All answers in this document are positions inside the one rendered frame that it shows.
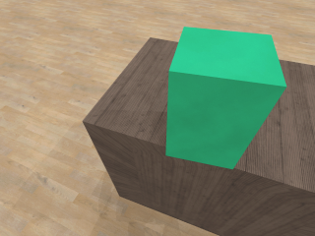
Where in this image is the carton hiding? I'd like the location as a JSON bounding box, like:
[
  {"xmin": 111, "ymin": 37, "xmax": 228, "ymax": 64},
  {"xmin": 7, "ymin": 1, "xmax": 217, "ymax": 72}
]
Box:
[{"xmin": 165, "ymin": 27, "xmax": 286, "ymax": 169}]

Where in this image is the pedestal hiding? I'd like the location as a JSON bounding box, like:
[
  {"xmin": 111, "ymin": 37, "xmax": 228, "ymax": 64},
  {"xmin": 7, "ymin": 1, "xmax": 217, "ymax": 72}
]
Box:
[{"xmin": 82, "ymin": 37, "xmax": 315, "ymax": 236}]

